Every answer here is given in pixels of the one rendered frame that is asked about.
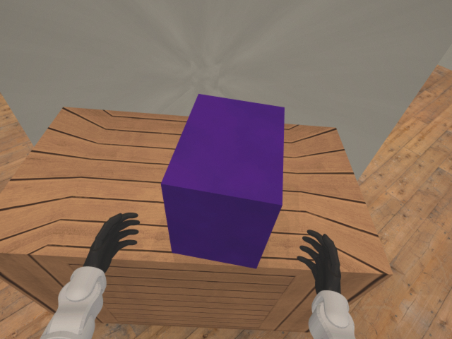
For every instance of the left robot hand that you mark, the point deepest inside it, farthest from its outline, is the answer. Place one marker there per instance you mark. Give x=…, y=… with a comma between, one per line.
x=107, y=244

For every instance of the right robot forearm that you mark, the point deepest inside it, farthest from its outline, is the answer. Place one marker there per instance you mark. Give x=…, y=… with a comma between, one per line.
x=330, y=318

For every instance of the left robot forearm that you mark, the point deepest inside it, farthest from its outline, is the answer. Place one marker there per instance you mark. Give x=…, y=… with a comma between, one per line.
x=80, y=301

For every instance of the carton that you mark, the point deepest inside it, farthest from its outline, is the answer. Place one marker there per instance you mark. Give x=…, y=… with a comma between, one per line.
x=223, y=188

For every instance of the right robot hand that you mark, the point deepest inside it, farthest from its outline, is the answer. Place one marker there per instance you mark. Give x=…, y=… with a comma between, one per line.
x=326, y=271

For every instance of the pedestal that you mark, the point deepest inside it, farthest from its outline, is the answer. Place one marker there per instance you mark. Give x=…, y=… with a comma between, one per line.
x=92, y=164

